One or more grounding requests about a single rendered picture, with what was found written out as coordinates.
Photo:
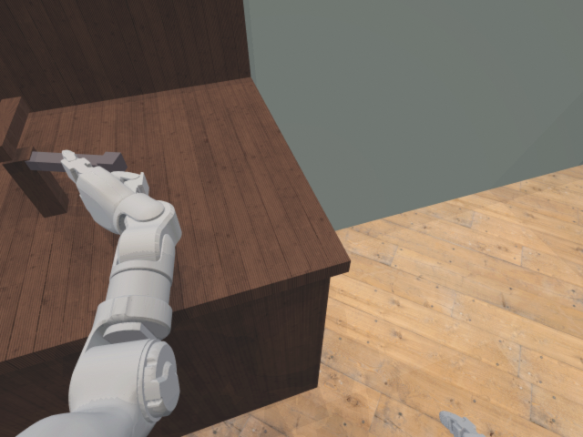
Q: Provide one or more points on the left robot hand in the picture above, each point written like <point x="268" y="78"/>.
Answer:
<point x="100" y="190"/>

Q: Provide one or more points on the right robot hand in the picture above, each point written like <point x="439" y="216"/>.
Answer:
<point x="458" y="426"/>

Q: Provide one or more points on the left robot upper arm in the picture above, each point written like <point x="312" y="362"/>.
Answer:
<point x="118" y="390"/>

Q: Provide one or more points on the tap lever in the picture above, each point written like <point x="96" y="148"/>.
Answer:
<point x="48" y="161"/>

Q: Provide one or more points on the counter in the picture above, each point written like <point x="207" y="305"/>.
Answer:
<point x="167" y="83"/>

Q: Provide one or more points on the robot left forearm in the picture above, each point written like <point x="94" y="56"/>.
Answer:
<point x="137" y="302"/>

